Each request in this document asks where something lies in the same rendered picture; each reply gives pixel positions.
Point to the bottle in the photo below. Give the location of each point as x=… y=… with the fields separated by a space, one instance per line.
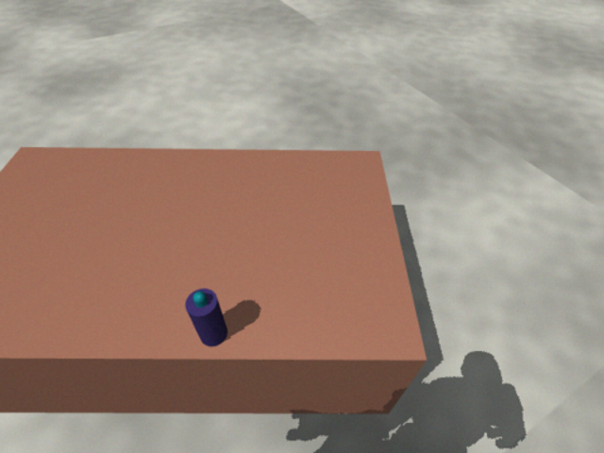
x=205 y=312

